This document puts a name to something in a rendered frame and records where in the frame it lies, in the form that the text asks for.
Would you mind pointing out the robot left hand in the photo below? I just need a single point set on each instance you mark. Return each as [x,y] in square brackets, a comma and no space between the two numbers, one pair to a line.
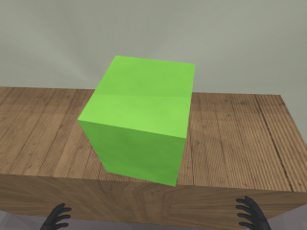
[53,218]

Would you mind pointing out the robot right hand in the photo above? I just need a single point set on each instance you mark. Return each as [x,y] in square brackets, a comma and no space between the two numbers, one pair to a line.
[257,218]

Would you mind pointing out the carton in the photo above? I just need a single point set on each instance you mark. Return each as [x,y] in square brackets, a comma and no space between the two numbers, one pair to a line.
[137,118]

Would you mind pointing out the pedestal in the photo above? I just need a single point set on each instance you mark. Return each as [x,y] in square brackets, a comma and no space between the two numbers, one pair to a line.
[236,145]

